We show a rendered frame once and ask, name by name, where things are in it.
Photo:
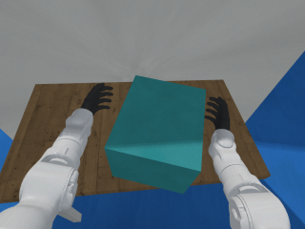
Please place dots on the right robot forearm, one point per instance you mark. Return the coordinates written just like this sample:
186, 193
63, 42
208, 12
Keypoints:
231, 170

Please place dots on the left robot forearm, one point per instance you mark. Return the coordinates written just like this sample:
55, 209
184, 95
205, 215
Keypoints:
68, 148

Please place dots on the left robot hand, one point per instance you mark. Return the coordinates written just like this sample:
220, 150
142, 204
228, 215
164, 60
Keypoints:
92, 101

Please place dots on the robot left upper arm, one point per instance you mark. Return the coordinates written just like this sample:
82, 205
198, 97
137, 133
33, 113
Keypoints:
50, 188

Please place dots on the carton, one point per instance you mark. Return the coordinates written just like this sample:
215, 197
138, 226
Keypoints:
157, 138

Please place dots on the right robot hand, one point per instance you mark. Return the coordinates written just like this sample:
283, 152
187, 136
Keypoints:
222, 116

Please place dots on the robot right upper arm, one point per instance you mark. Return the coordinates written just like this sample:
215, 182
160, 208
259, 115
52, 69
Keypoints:
257, 211

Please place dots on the table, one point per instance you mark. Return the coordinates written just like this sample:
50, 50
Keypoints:
45, 118

